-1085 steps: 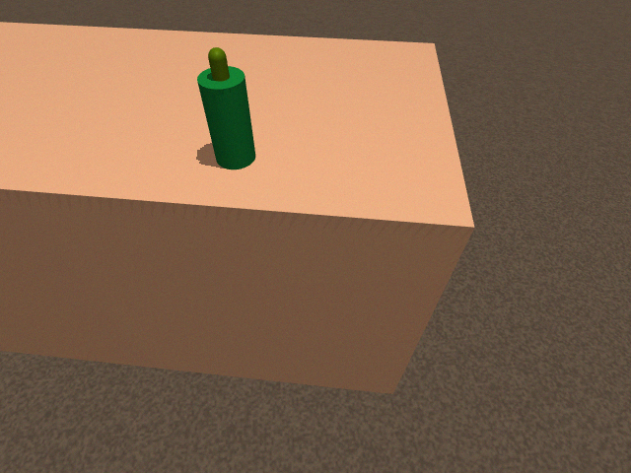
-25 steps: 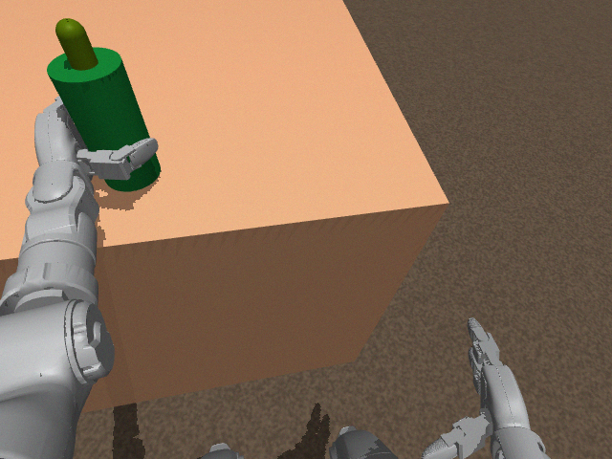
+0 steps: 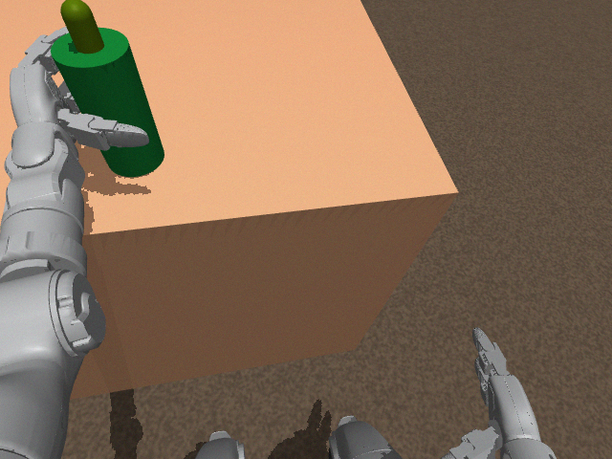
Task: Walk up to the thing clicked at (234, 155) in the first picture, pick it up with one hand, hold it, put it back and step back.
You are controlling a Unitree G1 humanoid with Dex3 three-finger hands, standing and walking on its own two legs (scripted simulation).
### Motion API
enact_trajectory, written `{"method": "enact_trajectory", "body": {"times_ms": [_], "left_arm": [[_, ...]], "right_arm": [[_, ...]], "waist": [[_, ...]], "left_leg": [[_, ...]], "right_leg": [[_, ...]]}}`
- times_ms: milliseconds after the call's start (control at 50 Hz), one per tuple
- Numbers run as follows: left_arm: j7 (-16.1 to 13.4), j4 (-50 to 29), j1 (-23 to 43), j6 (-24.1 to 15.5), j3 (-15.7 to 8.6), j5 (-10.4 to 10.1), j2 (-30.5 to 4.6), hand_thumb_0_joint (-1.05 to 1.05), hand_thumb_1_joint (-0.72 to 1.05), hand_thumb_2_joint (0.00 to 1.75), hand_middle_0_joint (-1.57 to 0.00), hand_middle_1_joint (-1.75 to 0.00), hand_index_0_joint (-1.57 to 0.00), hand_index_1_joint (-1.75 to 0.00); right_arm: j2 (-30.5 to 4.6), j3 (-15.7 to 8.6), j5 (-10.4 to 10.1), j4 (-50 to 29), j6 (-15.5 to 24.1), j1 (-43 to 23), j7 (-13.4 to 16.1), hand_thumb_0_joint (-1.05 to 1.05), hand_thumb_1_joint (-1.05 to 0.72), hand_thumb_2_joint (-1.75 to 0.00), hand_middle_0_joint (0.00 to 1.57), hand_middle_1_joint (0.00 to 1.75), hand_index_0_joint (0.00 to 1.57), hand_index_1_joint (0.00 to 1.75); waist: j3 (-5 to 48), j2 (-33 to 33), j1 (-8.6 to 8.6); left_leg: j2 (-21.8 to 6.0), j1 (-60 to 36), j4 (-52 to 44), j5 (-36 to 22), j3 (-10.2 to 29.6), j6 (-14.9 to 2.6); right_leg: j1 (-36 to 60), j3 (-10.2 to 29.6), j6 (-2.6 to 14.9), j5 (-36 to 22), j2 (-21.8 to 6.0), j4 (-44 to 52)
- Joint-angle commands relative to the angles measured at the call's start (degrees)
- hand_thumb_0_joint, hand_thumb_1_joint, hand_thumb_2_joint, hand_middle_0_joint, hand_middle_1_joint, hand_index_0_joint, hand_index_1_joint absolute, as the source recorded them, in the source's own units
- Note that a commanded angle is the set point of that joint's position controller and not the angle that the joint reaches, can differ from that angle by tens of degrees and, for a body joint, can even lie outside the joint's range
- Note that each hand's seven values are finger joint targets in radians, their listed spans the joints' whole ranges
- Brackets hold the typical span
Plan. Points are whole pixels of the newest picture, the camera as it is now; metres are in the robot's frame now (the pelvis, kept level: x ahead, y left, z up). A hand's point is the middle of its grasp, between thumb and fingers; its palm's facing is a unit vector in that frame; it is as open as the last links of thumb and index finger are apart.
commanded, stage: withdraw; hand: left
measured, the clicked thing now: (110, 93) +0.51 +0.17 +0.17
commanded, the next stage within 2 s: rise in 0.40 s
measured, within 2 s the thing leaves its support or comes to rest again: neither
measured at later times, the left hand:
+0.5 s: hand out of the picture +0.53 +0.23 +0.27, palm faces +0.16 -0.99 -0.03, open 17.6 cm
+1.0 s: hand out of the picture +0.40 +0.33 +0.26, palm faces +0.45 -0.82 -0.35, open 17.5 cm
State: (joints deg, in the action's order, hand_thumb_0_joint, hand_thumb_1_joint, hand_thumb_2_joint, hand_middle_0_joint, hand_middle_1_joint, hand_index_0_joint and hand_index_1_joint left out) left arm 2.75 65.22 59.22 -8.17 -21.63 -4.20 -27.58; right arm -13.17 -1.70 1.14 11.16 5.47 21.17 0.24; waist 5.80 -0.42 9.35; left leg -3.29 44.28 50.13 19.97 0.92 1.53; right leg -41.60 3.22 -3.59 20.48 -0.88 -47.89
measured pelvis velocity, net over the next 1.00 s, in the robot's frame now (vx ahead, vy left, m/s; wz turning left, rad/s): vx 0.04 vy -0.01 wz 0.04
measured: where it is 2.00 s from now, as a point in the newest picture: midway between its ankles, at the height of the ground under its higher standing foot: outside the picture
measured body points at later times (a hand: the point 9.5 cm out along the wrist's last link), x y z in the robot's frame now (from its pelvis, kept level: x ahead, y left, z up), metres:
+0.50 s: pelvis +0.04 +0.00 +0.02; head +0.06 +0.00 +0.47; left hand +0.51 +0.29 +0.28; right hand +0.19 -0.25 -0.05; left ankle +0.04 +0.13 -0.69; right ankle +0.03 -0.16 -0.69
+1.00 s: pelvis +0.04 -0.01 +0.03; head +0.05 -0.02 +0.48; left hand +0.37 +0.37 +0.28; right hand +0.20 -0.26 -0.05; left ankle +0.04 +0.13 -0.69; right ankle +0.03 -0.16 -0.69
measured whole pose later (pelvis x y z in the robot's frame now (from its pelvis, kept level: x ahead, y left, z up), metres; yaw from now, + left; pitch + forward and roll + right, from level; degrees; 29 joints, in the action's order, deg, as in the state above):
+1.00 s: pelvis +0.04 -0.01 +0.03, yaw +2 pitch +6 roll -1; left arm 6.4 24.7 27.5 -0.7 -24.7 -1.0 -34.9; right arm -14.3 -6.6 -2.5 27.0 4.4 19.4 -1.7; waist 5.6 -2.9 -1.0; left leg -2.3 26.2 39.0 19.0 1.9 2.2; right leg -23.1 1.3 -2.9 20.4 -2.3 -37.4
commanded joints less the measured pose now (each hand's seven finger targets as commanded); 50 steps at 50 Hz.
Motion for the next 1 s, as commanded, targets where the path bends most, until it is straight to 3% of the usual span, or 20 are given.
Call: {"method": "enact_trajectory", "body": {"times_ms": [0,120,220,300,360,440,500,520,540,580,620,640,660,740,760,840,880,900,920,980], "left_arm": [[-0.6,-13.9,32.4,-4.3,2.5,-0.2,-8.4,0.0,-0.61,0.02,-0.22,-0.09,-0.22,-0.09],[-1.0,-16.0,28.4,-3.8,-0.2,0.7,-15.3,0.0,-0.61,0.04,-0.1,-0.06,-0.11,-0.06],[-0.5,-32.0,37.7,-2.5,-2.5,-2.0,-20.9,0.0,-0.61,0.0,-0.07,-0.02,-0.07,-0.03],[1.3,-20.9,29.4,1.9,0.9,-1.4,-16.5,0.0,-0.59,0.0,-0.06,0.0,-0.04,0.0],[3.8,-12.2,24.0,6.3,1.6,-0.4,-17.9,0.0,-0.56,0.0,-0.05,0.0,-0.04,0.0],[8.5,-18.8,25.1,9.6,-1.2,-1.8,-23.6,0.0,-0.52,0.0,-0.04,0.0,-0.06,0.0],[12.3,-17.2,20.6,11.8,0.1,-3.2,-19.9,0.0,-0.56,0.07,-0.05,0.0,-0.03,-0.03],[8.9,-24.3,20.9,9.5,-0.6,3.2,-29.5,0.0,-0.53,0.05,-0.05,-0.01,-0.04,-0.02],[7.8,-19.4,15.7,9.3,-3.3,2.9,-29.9,0.0,-0.52,0.05,-0.05,-0.02,-0.05,-0.02],[8.7,-18.4,14.2,9.8,-0.5,2.7,-25.1,0.0,-0.5,0.03,-0.04,-0.02,-0.05,-0.01],[8.2,-29.7,17.9,8.3,-3.3,3.4,-30.1,0.0,-0.5,0.03,-0.04,-0.02,-0.05,-0.01],[7.9,-27.3,16.2,8.3,-6.0,3.9,-32.7,0.0,-0.5,0.03,-0.04,-0.01,-0.05,-0.01],[7.9,-35.2,18.5,7.6,-6.1,3.9,-33.4,0.0,-0.5,0.02,-0.04,-0.02,-0.05,-0.01],[6.3,-38.2,12.9,5.7,-5.2,3.9,-30.5,0.0,-0.54,0.05,-0.05,-0.01,-0.02,-0.03],[5.6,-37.5,9.1,5.4,-5.5,3.8,-30.0,0.0,-0.54,0.06,-0.05,-0.01,-0.02,-0.03],[4.4,-40.3,-0.6,5.0,-5.0,3.6,-26.5,0.0,-0.53,0.06,-0.05,-0.01,-0.02,-0.03],[4.1,-50.2,-5.3,3.8,-2.8,3.0,-21.9,0.0,-0.53,0.05,-0.04,-0.01,-0.02,-0.03],[3.7,-48.1,-8.2,3.8,-2.7,2.9,-20.3,0.0,-0.53,0.05,-0.05,-0.01,-0.03,-0.03],[3.1,-53.2,-12.0,3.4,-3.4,2.6,-20.5,0.0,-0.52,0.04,-0.04,-0.01,-0.03,-0.02],[1.8,-66.2,-21.6,2.2,-5.0,1.8,-19.5,0.0,-0.52,0.04,-0.04,-0.01,-0.03,-0.02]], "right_arm": [[-6.7,-2.7,-0.8,-11.0,3.5,-5.1,1.1,0.0,0.54,-0.05,0.05,0.05,0.05,0.05],[-9.0,-6.0,-0.4,-3.3,2.3,-0.2,1.6,0.0,0.55,-0.05,0.05,0.05,0.05,0.05],[-7.8,-4.3,-1.7,-5.7,2.1,-4.4,2.3,0.0,0.52,-0.06,0.05,0.05,0.05,0.05],[-4.8,-1.2,-2.7,2.9,2.1,-6.7,2.6,0.0,0.51,-0.06,0.05,0.05,0.05,0.05],[-7.0,-2.5,-3.1,6.7,2.3,-8.0,2.6,0.0,0.53,-0.05,0.05,0.05,0.05,0.05],[-8.7,-3.8,-4.1,2.7,2.3,-6.6,2.3,0.0,0.54,-0.05,0.05,0.05,0.05,0.05],[-5.3,0.1,-4.6,3.5,2.5,-8.1,1.7,0.0,0.61,-0.04,0.05,0.05,0.05,0.05],[-7.9,-2.8,-3.7,2.3,1.9,-6.9,1.2,0.0,0.61,-0.04,0.05,0.05,0.05,0.05],[-9.1,-4.6,-3.6,6.2,1.1,-3.6,1.0,0.0,0.61,-0.04,0.05,0.05,0.05,0.05],[-8.4,-3.8,-3.9,2.6,0.8,-4.7,0.0,0.0,0.61,-0.03,0.05,0.05,0.05,0.05],[-10.6,-7.6,-4.0,1.3,0.8,-1.3,-0.3,0.0,0.61,-0.03,0.05,0.05,0.05,0.05],[-11.9,-7.6,-3.8,-1.0,0.6,-1.4,-0.4,0.0,0.61,-0.03,0.05,0.05,0.05,0.05],[-11.1,-7.5,-4.0,-1.6,0.6,-1.4,-0.7,0.0,0.61,-0.03,0.05,0.05,0.05,0.05],[-6.6,-4.0,-4.5,0.4,1.2,-5.3,-1.3,0.0,0.61,-0.05,0.05,0.05,0.05,0.05],[-5.7,-4.4,-4.4,4.9,0.9,-4.1,-1.4,0.0,0.61,-0.05,0.05,0.05,0.05,0.05],[-9.3,-8.0,-3.9,5.8,1.2,-2.5,-1.5,0.0,0.61,-0.05,0.05,0.05,0.05,0.05],[-6.1,-5.7,-4.2,5.4,1.6,-4.8,-1.9,0.0,0.61,-0.05,0.05,0.05,0.05,0.05],[-6.0,-5.7,-4.0,7.0,1.8,-3.9,-2.0,0.0,0.61,-0.05,0.05,0.05,0.05,0.05],[-6.3,-6.3,-4.2,7.2,1.8,-5.4,-2.0,0.0,0.61,-0.05,0.05,0.05,0.05,0.05],[-8.2,-8.5,-4.4,6.6,1.8,-4.9,-2.0,0.0,0.6,-0.05,0.05,0.05,0.05,0.05]], "waist": [[24.3,-4.1,0.83],[24.9,-8.9,-0.28],[37.0,-10.5,-2.69],[25.3,-5.3,-2.16],[19.5,-6.3,-2.96],[27.1,-4.0,-3.94],[21.2,-1.3,-5.24],[19.6,-2.1,-6.89],[18.1,-1.0,-6.31],[15.3,1.1,-5.15],[21.3,-3.6,-6.19],[22.7,-2.2,-5.89],[26.7,-4.9,-7.04],[23.7,-7.7,-8.97],[19.4,-9.2,-9.84],[15.1,-9.3,-8.46],[15.4,-9.1,-9.98],[14.3,-7.4,-9.01],[12.5,-7.1,-10.68],[14.4,-6.6,-10.62]], "left_leg": [[1.4,-19.0,-6.4,-5.9,-1.4,-1.99],[1.3,-21.0,-7.3,-4.3,-1.4,-1.52],[1.2,-27.8,-6.8,-15.4,-1.4,-1.4],[1.5,-22.8,-8.1,-17.2,-1.9,-2.18],[1.7,-22.2,-9.8,-15.8,-2.2,-1.94],[1.8,-26.8,-9.7,-24.7,-2.2,-2.16],[1.7,-25.1,-11.3,-26.0,-2.0,-2.05],[2.6,-24.5,-11.0,-25.5,-3.2,-1.85],[2.6,-24.0,-11.5,-24.4,-3.4,-1.72],[2.6,-24.3,-11.9,-23.6,-3.2,-2.01],[2.1,-30.1,-11.8,-27.6,-2.8,-1.34],[2.3,-30.9,-11.0,-29.8,-3.0,-1.62],[2.3,-33.6,-11.3,-32.1,-2.8,-1.31],[2.0,-33.6,-12.7,-29.7,-2.2,-0.84],[2.3,-31.6,-13.2,-26.5,-2.4,-0.85],[2.2,-31.2,-14.6,-20.0,-2.7,-0.74],[2.2,-31.8,-15.1,-18.7,-2.7,-0.73],[2.3,-31.2,-15.0,-18.4,-2.9,-0.92],[2.4,-29.8,-15.8,-16.6,-2.7,-0.75],[2.4,-31.6,-15.4,-18.5,-2.6,-0.58]], "right_leg": [[5.7,-4.6,3.52,-8.2,2.6,6.9],[5.1,-4.8,3.93,-6.4,2.5,7.5],[15.1,-4.8,3.53,-15.4,2.6,7.2],[15.7,-4.3,2.99,-18.5,2.5,8.8],[13.5,-4.5,3.46,-16.5,2.5,10.5],[20.2,-5.0,3.18,-24.4,2.5,10.6],[20.4,-5.4,3.04,-25.1,2.4,11.3],[20.2,-5.6,2.22,-27.0,1.5,11.4],[20.6,-5.7,2.28,-26.2,1.6,11.1],[19.7,-5.5,2.02,-25.6,1.6,12.0],[20.3,-6.0,2.59,-25.8,1.7,11.7],[21.5,-5.8,2.17,-28.2,1.4,12.0],[23.0,-5.9,2.34,-29.6,1.3,11.9],[21.6,-6.2,2.85,-24.4,1.2,12.5],[20.3,-6.2,2.95,-21.7,1.1,13.1],[18.2,-6.5,3.28,-16.8,1.1,14.4],[18.5,-6.8,3.43,-15.5,1.3,14.7],[18.7,-6.9,3.28,-15.8,1.3,14.9],[19.1,-7.1,3.45,-14.1,1.3,15.0],[20.3,-7.4,3.19,-15.5,1.3,14.4]]}}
